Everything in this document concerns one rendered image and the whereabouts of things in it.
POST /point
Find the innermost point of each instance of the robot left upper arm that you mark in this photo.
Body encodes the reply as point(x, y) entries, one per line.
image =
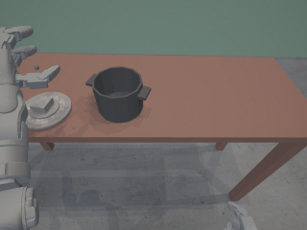
point(19, 209)

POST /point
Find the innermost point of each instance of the pot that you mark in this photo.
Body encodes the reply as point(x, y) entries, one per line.
point(119, 93)

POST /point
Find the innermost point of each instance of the knob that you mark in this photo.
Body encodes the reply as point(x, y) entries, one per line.
point(41, 103)

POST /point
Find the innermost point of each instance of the lid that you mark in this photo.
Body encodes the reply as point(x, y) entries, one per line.
point(59, 110)

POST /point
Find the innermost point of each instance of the table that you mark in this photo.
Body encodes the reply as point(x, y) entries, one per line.
point(193, 99)

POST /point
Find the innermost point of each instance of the left robot hand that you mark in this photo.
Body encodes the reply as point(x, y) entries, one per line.
point(11, 58)

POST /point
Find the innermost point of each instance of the left robot forearm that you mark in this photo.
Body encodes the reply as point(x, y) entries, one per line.
point(14, 138)

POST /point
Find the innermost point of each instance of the right robot hand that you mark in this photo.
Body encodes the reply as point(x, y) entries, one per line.
point(245, 222)

